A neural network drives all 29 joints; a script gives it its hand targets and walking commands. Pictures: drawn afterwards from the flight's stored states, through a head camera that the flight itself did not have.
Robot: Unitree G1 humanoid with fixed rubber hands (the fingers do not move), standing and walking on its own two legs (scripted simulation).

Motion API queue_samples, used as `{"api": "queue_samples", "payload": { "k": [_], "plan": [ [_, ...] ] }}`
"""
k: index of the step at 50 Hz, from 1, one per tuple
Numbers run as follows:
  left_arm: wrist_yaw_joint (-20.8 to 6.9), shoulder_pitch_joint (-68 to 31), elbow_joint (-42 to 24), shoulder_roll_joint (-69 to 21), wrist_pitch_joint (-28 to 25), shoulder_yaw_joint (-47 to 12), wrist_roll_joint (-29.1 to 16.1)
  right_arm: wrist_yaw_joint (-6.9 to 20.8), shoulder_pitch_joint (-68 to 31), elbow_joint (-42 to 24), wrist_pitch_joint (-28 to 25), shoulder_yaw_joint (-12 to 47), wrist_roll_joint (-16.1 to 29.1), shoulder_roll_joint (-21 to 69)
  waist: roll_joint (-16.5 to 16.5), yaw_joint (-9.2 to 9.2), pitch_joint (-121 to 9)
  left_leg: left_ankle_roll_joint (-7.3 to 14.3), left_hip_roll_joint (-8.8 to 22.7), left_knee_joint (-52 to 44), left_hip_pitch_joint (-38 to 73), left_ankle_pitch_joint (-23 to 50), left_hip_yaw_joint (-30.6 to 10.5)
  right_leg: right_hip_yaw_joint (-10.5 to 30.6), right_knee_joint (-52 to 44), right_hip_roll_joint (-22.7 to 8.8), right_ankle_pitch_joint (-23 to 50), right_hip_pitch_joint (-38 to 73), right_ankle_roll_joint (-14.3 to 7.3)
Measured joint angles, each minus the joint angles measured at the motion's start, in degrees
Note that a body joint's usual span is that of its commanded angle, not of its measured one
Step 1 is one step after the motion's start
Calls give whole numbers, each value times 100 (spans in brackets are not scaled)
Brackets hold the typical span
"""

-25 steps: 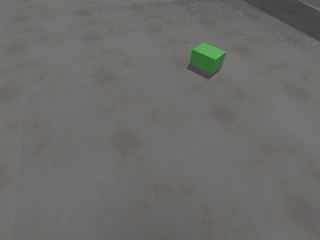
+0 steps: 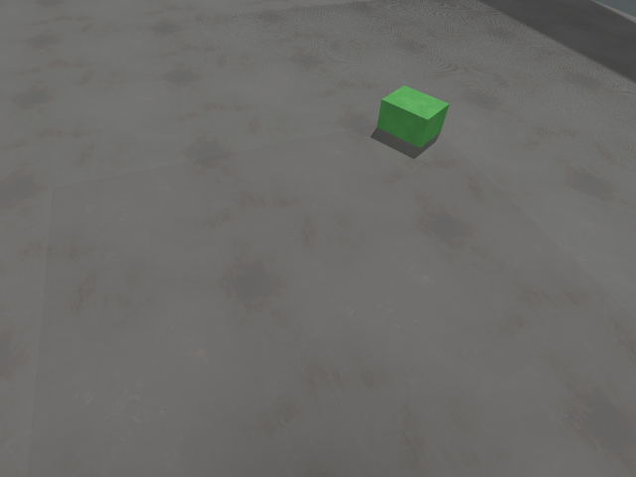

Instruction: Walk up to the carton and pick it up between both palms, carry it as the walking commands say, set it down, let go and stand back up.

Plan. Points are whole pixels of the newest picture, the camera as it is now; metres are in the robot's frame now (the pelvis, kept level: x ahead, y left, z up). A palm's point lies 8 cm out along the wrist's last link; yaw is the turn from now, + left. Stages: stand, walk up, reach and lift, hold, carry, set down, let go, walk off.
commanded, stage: stand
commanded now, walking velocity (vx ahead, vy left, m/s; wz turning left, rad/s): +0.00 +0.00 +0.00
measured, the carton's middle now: (411, 115) +2.05 -0.55 -0.69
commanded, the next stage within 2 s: walk up in 0.46 s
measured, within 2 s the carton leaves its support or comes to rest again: neither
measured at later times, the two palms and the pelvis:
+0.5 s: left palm out of the picture -0.04 +0.21 -0.15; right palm out of the picture -0.03 -0.20 -0.15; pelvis +0.00 +0.00 +0.00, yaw +0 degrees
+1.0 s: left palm out of the picture +0.02 +0.17 -0.14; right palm out of the picture +0.09 -0.31 -0.15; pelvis +0.05 -0.06 -0.01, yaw -6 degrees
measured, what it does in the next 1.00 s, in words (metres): steps on the spot: right foot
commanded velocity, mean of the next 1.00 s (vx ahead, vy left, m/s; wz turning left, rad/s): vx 0.18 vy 0.00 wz -0.10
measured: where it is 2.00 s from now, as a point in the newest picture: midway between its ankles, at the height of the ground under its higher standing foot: (349, 389)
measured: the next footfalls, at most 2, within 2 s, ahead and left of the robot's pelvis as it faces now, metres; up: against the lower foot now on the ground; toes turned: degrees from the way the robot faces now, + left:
right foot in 0.90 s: +0.04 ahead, -0.17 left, +0.00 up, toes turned -11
left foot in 1.34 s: +0.40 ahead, +0.06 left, +0.00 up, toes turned -1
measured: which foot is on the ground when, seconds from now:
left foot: down 0.00-0.88, up 0.90-1.00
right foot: down 0.00-0.66, up 0.68-0.88, down 0.90-1.00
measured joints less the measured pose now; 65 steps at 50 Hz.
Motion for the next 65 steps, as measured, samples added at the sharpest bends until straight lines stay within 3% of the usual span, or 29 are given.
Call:
{"api": "queue_samples", "payload": {
  "k": [32, 33, 35, 38, 41, 43, 45, 46, 48, 50, 54, 58, 65],
  "plan": [
    [10, 93, 317, -103, 2, -29, 5, -30, 142, 251, -13, 61, -6, 127, -15, 8, -44, -7, 5, -30, -78, 70, -11, 2, -46, -1, 77, -68, 8],
    [11, 115, 257, -88, 17, 3, -28, -36, 146, 173, -26, 39, -48, 131, -38, 15, -34, -10, 11, 32, -124, 48, 16, 14, 61, 0, 41, -147, -10],
    [-133, 175, 109, -5, 140, 111, 11, -40, 152, -25, -65, -60, -124, 78, -93, 13, -140, -9, 108, 155, -228, -174, 217, -42, 1145, -5, -760, -716, -25],
    [-356, -58, -159, 121, 165, 223, 114, -75, 214, -206, -169, -209, -140, -119, 21, -52, -298, -98, 356, -105, -177, -25, 426, -312, 2611, -189, -467, -1509, -8],
    [-419, -241, -430, 167, 24, 297, 117, -54, 310, -201, -256, -315, -153, -333, 250, -7, -480, -237, 643, -339, -16, 63, 538, -508, 2138, -317, -822, -1357, -59],
    [-389, -262, -580, 194, -53, 334, 87, -16, 291, -177, -256, -390, -161, -431, 324, 84, -511, -195, 806, -15, -27, -458, 630, -722, 1453, -331, -938, -925, -53],
    [-319, -200, -683, 316, -222, 371, 98, 68, 241, -226, -222, -405, -214, -467, 140, 218, -491, 80, 778, 1291, -548, -1369, 632, -681, 753, -382, -941, -551, 13],
    [-269, -150, -616, 294, -293, 378, 118, 131, 157, -284, -200, -389, -238, -519, 149, 294, -451, 155, 739, 2229, -987, -1378, 445, -638, 910, -352, -587, -686, 26],
    [-249, 172, -384, 149, -313, 361, 142, 272, -29, -504, -223, -356, -205, -574, 235, 360, -449, 129, 691, 3446, -1689, -761, 219, -613, 1136, -254, -677, -723, -59],
    [-280, 608, -202, 9, -315, 344, 142, 388, -270, -707, -291, -328, -163, -542, 233, 372, -451, -23, 732, 3833, -2138, -121, 276, -547, 759, -201, -733, -403, -140],
    [-281, 1271, -28, -175, -433, 217, 107, 519, -729, -931, -209, -287, -126, -456, 150, 466, -353, -161, 783, 3607, -2665, 715, 412, -390, -394, -233, -349, 414, -68],
    [-232, 1608, 3, -244, -508, 147, 75, 549, -1141, -997, -110, -228, -108, -373, 49, 583, -127, -182, 676, 2737, -2829, 1101, 476, -278, -1187, -376, -224, 1081, 27],
    [-120, 1670, 103, -129, -505, 189, 106, 529, -1703, -1102, -167, -177, -62, -266, -9, 693, 174, -34, 293, 800, -2171, 882, 787, -267, -1429, -640, -764, 1867, 360]
  ]
}}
